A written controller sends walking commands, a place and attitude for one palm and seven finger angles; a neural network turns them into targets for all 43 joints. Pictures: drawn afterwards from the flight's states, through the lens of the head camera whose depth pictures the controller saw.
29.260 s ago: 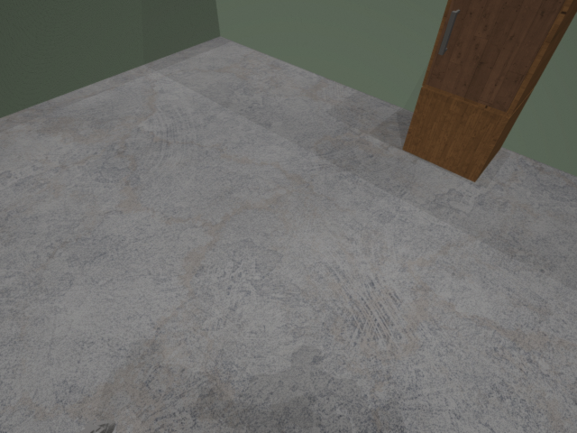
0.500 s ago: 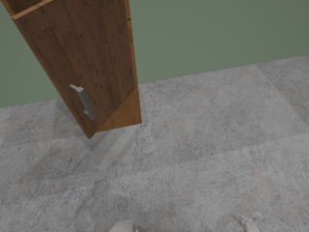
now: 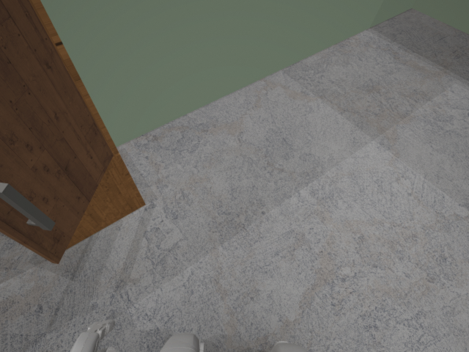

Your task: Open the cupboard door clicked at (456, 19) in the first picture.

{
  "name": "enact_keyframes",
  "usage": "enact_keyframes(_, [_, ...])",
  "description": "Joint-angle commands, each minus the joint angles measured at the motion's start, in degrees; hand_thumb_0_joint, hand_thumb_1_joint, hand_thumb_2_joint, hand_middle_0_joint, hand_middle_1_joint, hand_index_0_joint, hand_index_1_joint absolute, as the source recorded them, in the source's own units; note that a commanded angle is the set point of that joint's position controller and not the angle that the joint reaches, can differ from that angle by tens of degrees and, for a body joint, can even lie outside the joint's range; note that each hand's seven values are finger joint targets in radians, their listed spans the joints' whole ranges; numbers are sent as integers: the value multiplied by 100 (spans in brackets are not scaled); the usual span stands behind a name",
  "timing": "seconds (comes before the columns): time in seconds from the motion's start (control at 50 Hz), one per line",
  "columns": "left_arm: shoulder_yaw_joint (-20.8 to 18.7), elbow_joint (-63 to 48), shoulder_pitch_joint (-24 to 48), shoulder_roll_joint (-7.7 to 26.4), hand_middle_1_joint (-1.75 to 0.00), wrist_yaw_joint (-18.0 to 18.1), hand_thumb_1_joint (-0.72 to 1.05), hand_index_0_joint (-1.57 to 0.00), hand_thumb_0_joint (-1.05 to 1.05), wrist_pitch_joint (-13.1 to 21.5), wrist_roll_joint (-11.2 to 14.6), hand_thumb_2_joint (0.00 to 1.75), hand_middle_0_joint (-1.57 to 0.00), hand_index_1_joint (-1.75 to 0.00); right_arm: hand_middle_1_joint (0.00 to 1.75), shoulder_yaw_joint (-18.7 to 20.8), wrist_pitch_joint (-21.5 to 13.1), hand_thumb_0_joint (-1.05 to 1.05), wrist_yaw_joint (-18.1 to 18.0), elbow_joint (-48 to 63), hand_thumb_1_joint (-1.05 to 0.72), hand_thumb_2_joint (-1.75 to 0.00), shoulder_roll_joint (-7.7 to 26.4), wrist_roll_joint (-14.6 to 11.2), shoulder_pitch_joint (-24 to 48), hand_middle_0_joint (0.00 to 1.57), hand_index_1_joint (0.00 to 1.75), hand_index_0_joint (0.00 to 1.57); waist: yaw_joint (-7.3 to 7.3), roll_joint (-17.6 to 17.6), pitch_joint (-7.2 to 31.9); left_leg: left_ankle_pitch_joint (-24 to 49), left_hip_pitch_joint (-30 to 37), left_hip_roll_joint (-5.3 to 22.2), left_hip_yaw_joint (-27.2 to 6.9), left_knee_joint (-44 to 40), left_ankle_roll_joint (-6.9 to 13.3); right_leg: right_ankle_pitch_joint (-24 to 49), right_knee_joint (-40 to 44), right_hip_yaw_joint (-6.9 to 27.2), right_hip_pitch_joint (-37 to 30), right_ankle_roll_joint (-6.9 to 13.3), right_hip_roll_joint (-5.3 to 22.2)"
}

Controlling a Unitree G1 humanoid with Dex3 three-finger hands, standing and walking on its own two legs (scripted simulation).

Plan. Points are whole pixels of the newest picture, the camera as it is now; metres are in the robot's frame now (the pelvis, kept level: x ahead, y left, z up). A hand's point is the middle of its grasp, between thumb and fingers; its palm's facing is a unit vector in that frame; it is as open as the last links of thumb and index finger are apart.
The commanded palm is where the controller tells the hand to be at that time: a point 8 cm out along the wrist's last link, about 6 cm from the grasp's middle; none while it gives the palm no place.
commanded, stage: walk to a spot facing it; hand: left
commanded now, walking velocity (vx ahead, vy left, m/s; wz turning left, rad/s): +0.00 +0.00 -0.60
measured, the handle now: (19, 207) +0.37 +0.48 -0.07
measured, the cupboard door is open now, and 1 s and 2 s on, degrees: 45 45 45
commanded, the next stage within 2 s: turn to face it in 1.62 s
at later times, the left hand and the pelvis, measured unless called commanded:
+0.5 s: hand (173, 309) +0.20 +0.13 -0.14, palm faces -0.29 -0.92 -0.25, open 7.4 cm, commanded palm none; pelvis +0.05 -0.03 +0.01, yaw -18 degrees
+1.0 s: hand (258, 204) +0.44 -0.03 -0.14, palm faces -0.63 -0.76 -0.18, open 7.4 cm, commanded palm none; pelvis +0.22 -0.11 +0.02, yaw -37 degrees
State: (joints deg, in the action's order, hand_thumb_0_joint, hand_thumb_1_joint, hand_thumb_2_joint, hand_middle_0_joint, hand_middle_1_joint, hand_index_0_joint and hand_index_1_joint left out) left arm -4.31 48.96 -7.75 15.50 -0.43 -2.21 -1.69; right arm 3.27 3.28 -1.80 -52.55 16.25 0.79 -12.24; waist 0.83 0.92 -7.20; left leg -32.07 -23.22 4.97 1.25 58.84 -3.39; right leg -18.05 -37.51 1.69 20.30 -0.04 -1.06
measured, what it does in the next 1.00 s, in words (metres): walks ahead, turning right: left foot, then right foot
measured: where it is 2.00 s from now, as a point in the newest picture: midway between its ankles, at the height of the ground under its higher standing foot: (342, 261)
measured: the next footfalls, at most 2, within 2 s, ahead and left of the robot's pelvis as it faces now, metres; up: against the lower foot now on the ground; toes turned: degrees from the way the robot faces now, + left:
left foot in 0.10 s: +0.06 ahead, +0.14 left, +0.00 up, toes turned -1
right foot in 0.38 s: +0.04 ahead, -0.14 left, +0.00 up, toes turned -19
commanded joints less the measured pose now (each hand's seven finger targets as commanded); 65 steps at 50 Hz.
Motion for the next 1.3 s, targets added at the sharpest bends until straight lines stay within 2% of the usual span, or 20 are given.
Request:
enact_keyframes(0.0, [-255, -374, 51, 1146, -30, 109, 90, -20, 0, 22, -9, 90, -20, -30, 30, 28, -240, 0, 5, 474, -90, -90, 170, -46, -334, 20, 30, 20, 56, -865, 1017, 654, 380, -191, 178, -1329, -24, 2186, 1274, 1674, -338, 1060, 1323])
enact_keyframes(0.04, [-204, -399, 301, 1010, -30, 65, 90, -20, 0, -39, 51, 90, -20, -30, 30, 42, -272, 0, -11, 264, -90, -90, 254, -18, -936, 20, 30, 20, 339, -642, 913, 1610, 1531, -297, 239, -2774, 15, 927, 1016, 1460, 576, 612, 884])
enact_keyframes(0.08, [-64, -640, 258, 404, -30, -37, 90, -20, 0, -117, 138, 90, -20, -30, 30, 215, -386, 0, -71, 352, -90, -90, 1282, 161, -1143, 20, 30, 20, 360, 1990, 639, 557, 1537, 2164, -2744, -4816, 995, -1633, -1386, 6, 1763, -107, -360])
enact_keyframes(0.1, [-131, -708, 381, 629, -30, -99, 90, -20, 0, -67, 87, 90, -20, -30, 30, 218, -418, 0, -89, 467, -90, -90, 1390, 155, -974, 20, 30, 20, 290, 1136, 592, 565, 828, 2547, -3004, -4897, 1454, -1535, -2317, 305, 1430, -103, 54])
enact_keyframes(0.22, [-42, -464, 307, 143, -30, -213, 90, -20, 0, -14, 71, 90, -20, -30, 30, 107, -438, 0, -93, 376, -90, -90, 821, 163, -652, 20, 30, 20, 106, 1306, 895, 5133, 1748, 1235, 165, -3425, 833, -924, -1399, -663, 750, -187, 111])
enact_keyframes(0.32, [-108, -240, -239, 335, -30, -221, 90, -20, 0, 98, 53, 90, -20, -30, 30, 175, -374, 0, 20, 306, -90, -90, 863, 108, -756, 20, 30, 20, -116, 749, 1075, 2593, 967, 1194, 630, -2612, 431, -23, 1052, -887, -1275, 137, -53])
enact_keyframes(0.36, [-387, 111, -1363, 1464, -30, -66, 90, -20, 0, 155, 36, 90, -20, -30, 30, 21, -353, 0, 91, 890, -90, -90, 230, -2, 221, 20, 30, 20, -858, -2105, 845, -947, -1888, -35, 930, 20, -80, 125, 2410, 2803, -2668, 1275, 2329])
enact_keyframes(0.38, [-398, 82, -1456, 1568, -30, -36, 90, -20, 0, 161, 102, 90, -20, -30, 30, 31, -352, 0, 122, 1053, -90, -90, 374, 32, 532, 20, 30, 20, -924, -1479, 525, -600, -2146, 114, 80, 500, 0, -576, 2507, 2972, -2148, 1633, 2420])
enact_keyframes(0.62, [-268, 98, -473, 796, -30, -59, 90, -20, 0, 384, 47, 90, -20, -30, 30, 147, -607, 0, 181, 488, -90, -90, 203, 12, -174, 20, 30, 20, 177, -639, 601, 1762, 1561, -385, 348, -2905, 11, -266, 1601, 1523, 145, 848, 799])
enact_keyframes(0.64, [-213, 9, -339, 535, -30, -86, 90, -20, 0, 381, 53, 90, -20, -30, 30, 204, -665, 0, 86, 263, -90, -90, 508, 33, -890, 20, 30, 20, 518, 69, 844, 1322, 2658, 23, -96, -3379, 161, -329, 704, 1164, 829, 627, 403])
enact_keyframes(0.66, [-119, -115, -405, 104, -30, -144, 90, -20, 0, 364, 119, 90, -20, -30, 30, 365, -712, 0, 24, 105, -90, -90, 1213, 193, -1695, 20, 30, 20, 822, 1775, 1249, 56, 3549, 1752, -2405, -4105, 786, -1379, -1357, 203, 2030, 231, -446])
enact_keyframes(0.68, [-137, -345, -110, 195, -30, -179, 90, -20, 0, 420, 107, 90, -20, -30, 30, 339, -697, 0, -40, 81, -90, -90, 1376, 199, -2014, 20, 30, 20, 843, 1413, 1192, -684, 3175, 2701, -3555, -4823, 1353, -1692, -2592, 149, 2350, 174, -143])
enact_keyframes(0.8, [-32, -30, -66, -157, -30, -361, 90, -20, 0, 295, -3, 90, -20, -30, 30, -8, -865, 0, -14, 18, -90, -90, 332, 121, -1103, 20, 30, 20, 72, 1002, 587, 3994, 2197, 1306, 13, -4294, 786, 199, -2816, -308, 2126, 4, 575])
enact_keyframes(0.94, [41, -187, 771, -160, -30, -377, 90, -20, 0, 236, -5, 90, -20, -30, 30, 10, -762, 0, 44, -297, -90, -90, 381, 167, -1357, 20, 30, 20, 191, 911, 372, 3601, 1801, 1401, 711, -4364, 789, 503, -415, -890, 765, 191, 355])
enact_keyframes(1.0, [-70, 160, -304, 160, -30, -317, 90, -20, 0, 294, -3, 90, -20, -30, 30, 12, -702, 0, 47, -315, -90, -90, 528, 125, -1130, 20, 30, 20, -474, 412, 809, 4694, 1364, 1232, 1039, -2750, 588, 466, 315, -1088, -1273, 458, 8])
enact_keyframes(1.02, [-193, 478, -1366, 598, -30, -238, 90, -20, 0, 365, -37, 90, -20, -30, 30, -15, -711, 0, 110, -242, -90, -90, 394, 47, -944, 20, 30, 20, -966, -363, 1313, 4179, 208, 857, 1362, -1204, 354, 130, 631, -363, -2996, 769, 462])
enact_keyframes(1.04, [-404, 682, -2278, 1331, -30, -126, 90, -20, 0, 396, -15, 90, -20, -30, 30, -83, -726, 0, 126, 22, -90, -90, 5, -72, -835, 20, 30, 20, -1258, -1935, 1959, 25, -1452, -160, 1324, 965, 63, 112, 1517, 2530, -4120, 1470, 2304])
enact_keyframes(1.06, [-386, 667, -2058, 1471, -30, -62, 90, -20, 0, 350, 141, 90, -20, -30, 30, -10, -697, 0, 109, 183, -90, -90, 114, -42, -351, 20, 30, 20, -1151, -1346, 1449, -452, -2077, -4, 298, 1777, 143, -84, 2278, 3263, -3444, 1720, 2670])
enact_keyframes(1.16, [-103, 273, -411, 425, -30, 57, 90, -20, 0, 531, 46, 90, -20, -30, 30, 12, -518, 0, 146, -304, -90, -90, -163, 96, -753, 20, 30, 20, 28, -673, 694, 1081, -803, 503, 79, 315, 30, 1047, 2427, 1008, -813, 1263, 1672])
enact_keyframes(1.28, [-153, 639, -757, 414, -30, -26, 90, -20, 0, 633, 70, 90, -20, -30, 30, 12, -592, 0, 271, -76, -90, -90, -333, 88, -162, 20, 30, 20, -100, -616, 509, 1876, -396, 116, 409, -1764, 42, 1065, 2416, 714, -1028, 1170, 1296])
